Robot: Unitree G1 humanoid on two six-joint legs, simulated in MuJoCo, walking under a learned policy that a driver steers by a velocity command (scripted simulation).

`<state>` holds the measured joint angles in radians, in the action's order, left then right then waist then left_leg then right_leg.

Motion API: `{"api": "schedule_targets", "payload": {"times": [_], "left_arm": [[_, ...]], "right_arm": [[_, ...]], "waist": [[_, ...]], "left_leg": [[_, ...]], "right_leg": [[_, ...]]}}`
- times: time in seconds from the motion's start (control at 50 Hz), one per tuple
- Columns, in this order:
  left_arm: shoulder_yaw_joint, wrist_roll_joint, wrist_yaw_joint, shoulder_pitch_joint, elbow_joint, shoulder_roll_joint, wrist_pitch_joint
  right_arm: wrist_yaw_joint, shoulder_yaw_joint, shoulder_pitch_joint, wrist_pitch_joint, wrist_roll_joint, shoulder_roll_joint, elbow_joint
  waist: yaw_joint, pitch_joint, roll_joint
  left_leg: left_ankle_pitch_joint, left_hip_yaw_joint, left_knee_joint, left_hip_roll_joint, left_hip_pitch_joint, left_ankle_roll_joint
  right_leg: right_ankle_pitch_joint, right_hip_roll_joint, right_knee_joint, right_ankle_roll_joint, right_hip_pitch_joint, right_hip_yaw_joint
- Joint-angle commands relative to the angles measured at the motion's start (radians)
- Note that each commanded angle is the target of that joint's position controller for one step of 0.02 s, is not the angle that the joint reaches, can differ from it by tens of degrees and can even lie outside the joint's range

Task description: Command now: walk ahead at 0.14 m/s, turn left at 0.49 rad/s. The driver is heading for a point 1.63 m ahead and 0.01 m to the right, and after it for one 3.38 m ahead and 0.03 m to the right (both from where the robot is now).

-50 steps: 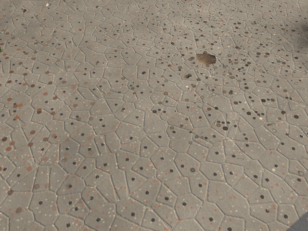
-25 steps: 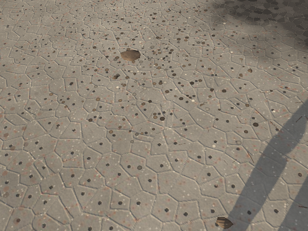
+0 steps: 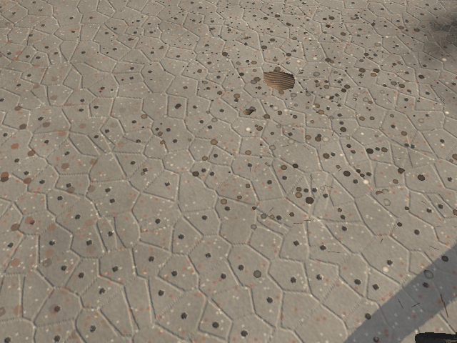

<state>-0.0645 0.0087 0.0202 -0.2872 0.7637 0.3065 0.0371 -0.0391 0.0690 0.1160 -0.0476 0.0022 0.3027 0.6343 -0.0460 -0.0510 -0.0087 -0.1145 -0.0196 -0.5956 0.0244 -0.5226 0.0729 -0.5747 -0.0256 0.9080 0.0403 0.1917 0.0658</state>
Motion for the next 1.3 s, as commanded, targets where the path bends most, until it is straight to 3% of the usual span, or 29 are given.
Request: {"api": "schedule_targets", "payload": {"times": [0.02, 0.04, 0.06, 0.08, 0.14, 0.22, 0.34, 0.4, 0.42, 0.44, 0.46, 0.48, 0.5, 0.56, 0.66, 0.74, 0.78, 0.82, 0.84, 0.86, 0.88, 0.9, 0.92, 0.96, 1.04, 1.14, 1.22, 1.26, 1.3], "left_arm": [[-0.014, -0.026, -0.019, 0.008, -0.115, 0.149, 0.038], [-0.011, -0.019, -0.010, 0.046, -0.125, 0.139, 0.033], [-0.013, -0.003, 0.002, 0.068, -0.124, 0.137, 0.022], [-0.017, 0.000, 0.007, 0.060, -0.127, 0.141, 0.007], [-0.005, 0.008, 0.015, 0.006, -0.107, 0.094, -0.012], [0.004, 0.001, 0.008, 0.064, -0.117, 0.078, -0.011], [0.003, -0.015, -0.019, 0.146, -0.153, 0.078, 0.038], [-0.005, -0.017, -0.021, 0.067, -0.135, 0.069, 0.056], [-0.013, -0.008, -0.015, -0.003, -0.127, 0.095, 0.061], [-0.030, 0.009, -0.010, -0.076, -0.110, 0.172, 0.061], [-0.051, 0.012, -0.023, -0.160, -0.079, 0.221, 0.057], [-0.037, -0.002, -0.026, -0.155, -0.084, 0.172, 0.060], [-0.027, -0.011, -0.026, -0.130, -0.092, 0.139, 0.059], [-0.016, -0.014, -0.019, -0.100, -0.102, 0.118, 0.047], [-0.023, -0.026, 0.000, -0.127, -0.074, 0.129, 0.024], [-0.036, -0.041, 0.003, -0.167, -0.053, 0.155, 0.009], [-0.040, -0.045, 0.005, -0.144, -0.054, 0.160, 0.003], [-0.027, -0.035, 0.003, -0.116, -0.069, 0.114, 0.006], [-0.003, -0.009, 0.002, -0.096, -0.104, 0.039, 0.012], [0.011, -0.041, 0.006, -0.210, -0.137, -0.010, 0.026], [-0.012, -0.063, 0.008, -0.197, -0.107, 0.090, 0.026], [-0.024, -0.060, 0.003, -0.115, -0.112, 0.125, 0.022], [-0.023, -0.049, 0.002, -0.083, -0.108, 0.111, 0.018], [-0.025, -0.040, -0.009, -0.042, -0.122, 0.082, 0.010], [-0.009, -0.032, -0.022, 0.022, -0.160, 0.029, -0.008], [0.010, -0.030, -0.055, 0.168, -0.205, 0.013, 0.007], [0.007, -0.032, -0.074, 0.264, -0.256, 0.028, 0.007], [-0.011, -0.024, -0.074, 0.230, -0.263, 0.062, 0.005], [-0.058, -0.023, -0.057, -0.022, -0.200, 0.139, -0.003]], "right_arm": [[0.016, 0.056, 0.207, 0.003, -0.002, 0.198, -0.057], [0.020, 0.046, 0.151, 0.010, 0.017, 0.161, -0.056], [0.026, 0.038, 0.103, 0.020, 0.022, 0.139, -0.067], [0.030, 0.034, 0.069, 0.026, 0.011, 0.139, -0.076], [0.040, 0.043, 0.030, 0.029, -0.008, 0.161, -0.077], [0.058, 0.041, 0.032, 0.036, 0.016, 0.159, -0.073], [0.041, 0.026, 0.108, 0.027, 0.004, 0.156, -0.035], [0.033, 0.007, 0.100, 0.030, 0.004, 0.121, -0.032], [0.033, -0.008, 0.085, 0.025, 0.003, 0.073, -0.038], [0.032, -0.027, 0.079, 0.012, 0.005, 0.001, -0.061], [0.037, -0.015, 0.022, -0.008, 0.014, 0.054, -0.105], [0.036, 0.006, 0.009, -0.022, 0.021, 0.118, -0.099], [0.031, 0.010, 0.019, -0.029, 0.018, 0.122, -0.082], [0.022, 0.006, -0.016, -0.047, 0.001, 0.081, -0.073], [0.005, -0.021, -0.125, -0.061, 0.002, -0.002, -0.072], [-0.002, -0.007, -0.168, -0.069, 0.019, 0.042, -0.078], [0.002, 0.008, -0.119, -0.074, 0.024, 0.071, -0.066], [0.020, 0.037, 0.052, -0.076, 0.011, 0.127, -0.027], [0.034, 0.056, 0.239, -0.071, -0.003, 0.198, -0.006], [0.027, 0.067, 0.282, -0.055, -0.016, 0.253, 0.022], [0.024, 0.046, 0.247, -0.053, -0.006, 0.159, 0.018], [0.028, 0.031, 0.204, -0.051, 0.002, 0.102, 0.018], [0.027, 0.022, 0.161, -0.051, -0.004, 0.076, 0.020], [0.028, 0.014, 0.111, -0.051, -0.017, 0.044, 0.034], [0.032, 0.028, 0.102, -0.066, -0.006, 0.076, 0.074], [0.041, 0.038, 0.111, -0.058, 0.002, 0.132, 0.108], [0.039, 0.048, 0.179, -0.041, 0.026, 0.175, 0.150], [0.039, 0.055, 0.196, -0.030, 0.033, 0.208, 0.162], [0.043, 0.039, 0.209, -0.018, 0.032, 0.193, 0.176]], "waist": [[0.129, 0.421, -0.099], [0.099, 0.295, -0.033], [0.076, 0.219, -0.007], [0.042, 0.177, -0.028], [0.004, 0.170, -0.074], [0.037, 0.192, -0.111], [0.094, 0.133, -0.136], [0.031, 0.098, -0.114], [0.000, 0.106, -0.068], [0.000, 0.093, 0.117], [-0.028, 0.046, 0.263], [-0.028, -0.002, 0.186], [-0.011, -0.011, 0.154], [-0.006, -0.007, 0.136], [-0.030, 0.021, 0.156], [-0.033, 0.024, 0.165], [0.012, 0.037, 0.171], [0.105, 0.133, 0.142], [0.182, 0.293, -0.004], [0.120, 0.373, -0.327], [0.126, 0.264, -0.229], [0.130, 0.148, -0.156], [0.109, 0.099, -0.093], [0.073, 0.041, -0.104], [0.054, 0.004, -0.077], [0.094, -0.021, -0.046], [0.109, -0.038, -0.032], [0.066, 0.009, -0.058], [-0.086, 0.148, -0.041]], "left_leg": [[0.502, 0.542, 0.169, -0.361, 0.759, 0.319], [0.388, 0.445, 0.194, -0.301, 0.620, 0.257], [0.328, 0.401, 0.225, -0.263, 0.482, 0.225], [0.314, 0.370, 0.256, -0.233, 0.357, 0.213], [0.400, 0.309, 0.270, -0.188, 0.223, 0.209], [-0.206, 0.355, 0.326, -0.157, 0.212, 0.183], [-0.380, 0.425, 0.305, -0.188, 0.218, 0.159], [-0.462, 0.420, 0.236, -0.135, 0.137, 0.107], [-0.461, 0.379, 0.130, -0.091, 0.062, 0.064], [-0.414, 0.196, -0.109, 0.036, -0.125, -0.002], [-0.468, 0.103, -0.304, 0.043, -0.308, -0.031], [-0.431, 0.136, -0.415, -0.011, -0.369, -0.035], [-0.356, 0.128, -0.446, -0.035, -0.373, -0.038], [-0.176, 0.085, -0.377, -0.066, -0.315, -0.058], [-0.015, 0.021, -0.050, -0.002, -0.051, -0.116], [0.027, 0.046, 0.085, 0.015, 0.074, -0.114], [0.034, 0.055, 0.144, 0.005, 0.184, -0.086], [0.027, 0.087, 0.180, -0.053, 0.474, -0.029], [-0.028, 0.278, 0.157, -0.255, 0.743, 0.036], [-0.289, 0.704, 0.272, -0.448, 0.910, 0.172], [-0.422, 0.723, 0.318, -0.434, 0.824, 0.174], [-0.342, 0.555, 0.320, -0.394, 0.720, 0.143], [-0.209, 0.439, 0.338, -0.343, 0.627, 0.124], [-0.033, 0.283, 0.382, -0.284, 0.504, 0.108], [0.172, 0.130, 0.436, -0.286, 0.434, 0.127], [0.212, -0.037, 0.449, -0.260, 0.436, 0.093], [0.304, -0.082, 0.411, -0.298, 0.530, 0.068], [0.596, -0.107, 0.298, -0.306, 0.578, 0.056], [0.717, -0.152, -0.036, -0.261, 0.456, 0.018]], "right_leg": [[-0.026, 0.031, 0.532, 0.014, 0.515, -0.184], [0.054, -0.009, 0.452, 0.008, 0.533, -0.161], [0.105, -0.033, 0.379, 0.012, 0.502, -0.157], [0.136, -0.038, 0.327, 0.014, 0.431, -0.157], [0.174, -0.007, 0.182, 0.039, 0.331, -0.126], [0.314, -0.011, -0.015, 0.041, 0.329, -0.133], [0.308, 0.007, -0.250, -0.008, 0.234, -0.095], [0.322, 0.018, -0.424, -0.059, 0.042, -0.070], [0.275, -0.072, -0.473, -0.093, -0.063, -0.168], [0.081, -0.221, -0.582, -0.175, -0.180, -0.417], [-0.080, -0.362, -0.697, -0.295, -0.206, -0.736], [-0.116, -0.363, -0.704, -0.321, -0.198, -0.766], [-0.077, -0.318, -0.697, -0.299, -0.192, -0.689], [0.204, -0.213, -0.716, -0.254, -0.164, -0.508], [0.485, -0.117, -0.696, -0.228, -0.057, -0.316], [0.462, -0.155, -0.660, -0.227, -0.048, -0.387], [0.470, -0.167, -0.619, -0.202, -0.036, -0.416], [0.550, -0.090, -0.422, -0.147, 0.055, -0.365], [0.358, -0.019, -0.109, -0.106, 0.212, -0.283], [-0.020, 0.074, 0.177, -0.062, 0.506, -0.194], [0.027, 0.008, 0.317, -0.052, 0.602, -0.231], [0.118, -0.025, 0.342, -0.052, 0.628, -0.215], [0.188, -0.052, 0.331, -0.047, 0.592, -0.201], [0.264, -0.089, 0.283, -0.044, 0.544, -0.193], [0.334, -0.102, 0.179, -0.021, 0.553, -0.164], [0.577, -0.085, -0.124, -0.040, 0.477, -0.097], [0.530, -0.051, -0.254, -0.093, 0.432, -0.055], [0.434, 0.013, -0.284, -0.136, 0.318, -0.010], [0.479, 0.079, -0.365, -0.192, -0.087, 0.007]]}}
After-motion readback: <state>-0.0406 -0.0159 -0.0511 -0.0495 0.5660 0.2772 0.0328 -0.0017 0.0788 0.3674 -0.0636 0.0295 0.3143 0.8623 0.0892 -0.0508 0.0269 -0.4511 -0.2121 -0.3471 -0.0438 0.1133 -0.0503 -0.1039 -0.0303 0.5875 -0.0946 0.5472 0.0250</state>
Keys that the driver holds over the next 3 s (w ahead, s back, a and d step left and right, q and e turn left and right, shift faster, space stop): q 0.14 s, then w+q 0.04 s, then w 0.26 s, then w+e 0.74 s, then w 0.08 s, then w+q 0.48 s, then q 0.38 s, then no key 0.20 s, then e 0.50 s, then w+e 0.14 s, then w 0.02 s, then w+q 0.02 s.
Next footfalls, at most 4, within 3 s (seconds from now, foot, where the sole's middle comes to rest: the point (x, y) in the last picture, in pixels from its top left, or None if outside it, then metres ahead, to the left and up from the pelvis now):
0.42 right None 0.21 -0.13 -0.75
0.82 left None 0.40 0.15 -0.75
1.30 right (299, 255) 0.68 -0.15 -0.75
1.86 left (241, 168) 1.01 0.04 -0.75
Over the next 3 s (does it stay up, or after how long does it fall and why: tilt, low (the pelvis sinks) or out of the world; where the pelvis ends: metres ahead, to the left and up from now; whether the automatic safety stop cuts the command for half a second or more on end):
stays up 1.02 -0.12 0.01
